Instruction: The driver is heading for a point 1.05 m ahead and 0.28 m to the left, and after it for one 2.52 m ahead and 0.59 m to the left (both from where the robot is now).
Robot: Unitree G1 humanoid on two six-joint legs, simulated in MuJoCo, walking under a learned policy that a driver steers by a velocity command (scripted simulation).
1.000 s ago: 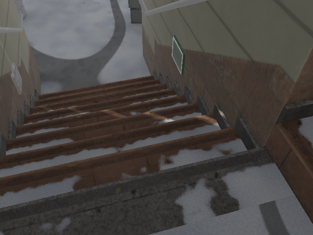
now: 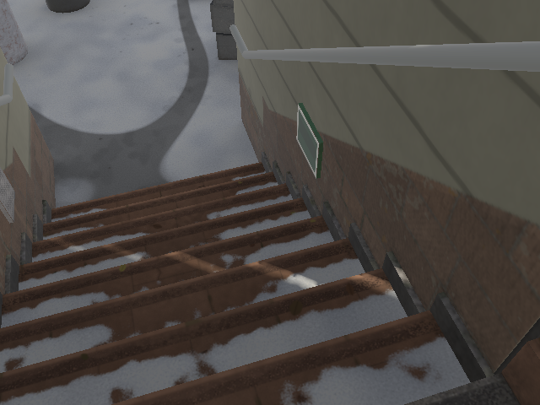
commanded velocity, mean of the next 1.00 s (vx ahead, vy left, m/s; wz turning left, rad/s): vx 0.50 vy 0.00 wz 0.51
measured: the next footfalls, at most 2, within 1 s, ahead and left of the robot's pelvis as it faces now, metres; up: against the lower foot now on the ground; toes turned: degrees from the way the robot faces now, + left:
right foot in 0.06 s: +0.19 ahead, -0.12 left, +0.00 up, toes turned +1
left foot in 0.66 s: +0.26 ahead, +0.20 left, +0.00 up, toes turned +26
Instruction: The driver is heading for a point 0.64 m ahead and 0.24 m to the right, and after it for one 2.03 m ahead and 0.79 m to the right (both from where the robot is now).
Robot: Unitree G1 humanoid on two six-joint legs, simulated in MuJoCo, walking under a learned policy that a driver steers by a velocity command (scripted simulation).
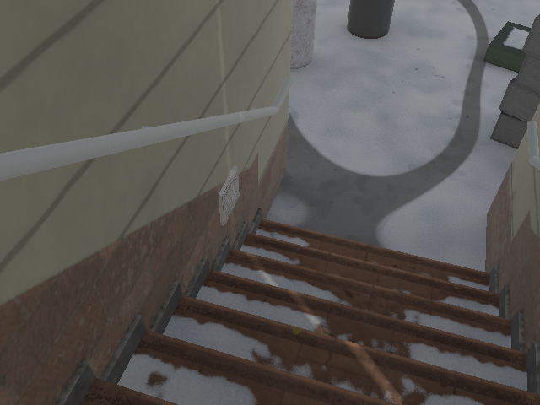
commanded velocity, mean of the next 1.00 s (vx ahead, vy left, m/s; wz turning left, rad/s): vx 0.50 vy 0.00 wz -0.43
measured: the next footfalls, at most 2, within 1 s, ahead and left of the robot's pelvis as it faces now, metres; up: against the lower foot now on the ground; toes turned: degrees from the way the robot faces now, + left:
right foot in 0.08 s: +0.12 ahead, -0.09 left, -0.18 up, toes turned -2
left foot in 0.56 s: +0.46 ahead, +0.10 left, -0.35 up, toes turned -11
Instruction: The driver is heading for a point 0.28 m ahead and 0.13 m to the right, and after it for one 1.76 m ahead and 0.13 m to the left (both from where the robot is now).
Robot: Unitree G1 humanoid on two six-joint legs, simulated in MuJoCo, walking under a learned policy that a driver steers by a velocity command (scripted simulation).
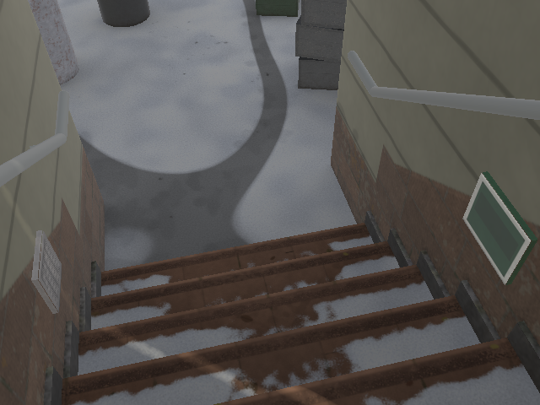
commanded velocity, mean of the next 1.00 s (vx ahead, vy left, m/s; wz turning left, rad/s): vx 0.50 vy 0.00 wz -0.05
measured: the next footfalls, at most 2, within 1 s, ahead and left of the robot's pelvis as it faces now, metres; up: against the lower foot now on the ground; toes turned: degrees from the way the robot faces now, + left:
right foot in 0.30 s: +0.30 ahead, -0.18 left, -0.18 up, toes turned -18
left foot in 0.78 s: +0.57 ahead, +0.01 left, -0.35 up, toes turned -3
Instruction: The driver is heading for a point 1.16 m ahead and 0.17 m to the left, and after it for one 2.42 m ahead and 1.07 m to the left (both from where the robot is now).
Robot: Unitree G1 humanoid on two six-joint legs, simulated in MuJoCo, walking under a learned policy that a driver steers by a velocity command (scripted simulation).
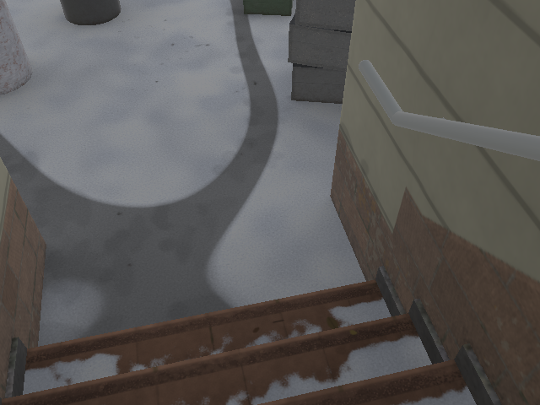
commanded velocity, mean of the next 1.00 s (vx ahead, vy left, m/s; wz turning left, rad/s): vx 0.30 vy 0.00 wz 0.45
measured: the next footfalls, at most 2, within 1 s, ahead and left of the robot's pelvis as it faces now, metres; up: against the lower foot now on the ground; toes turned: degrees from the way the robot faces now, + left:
right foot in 0.18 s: +0.26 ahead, -0.12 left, -0.18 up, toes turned +3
left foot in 0.62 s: +0.27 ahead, +0.13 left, -0.18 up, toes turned +29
